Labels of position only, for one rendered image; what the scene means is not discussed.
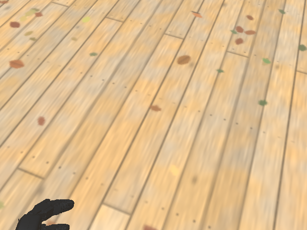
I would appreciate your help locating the robot left hand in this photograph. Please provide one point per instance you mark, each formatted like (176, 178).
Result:
(43, 211)

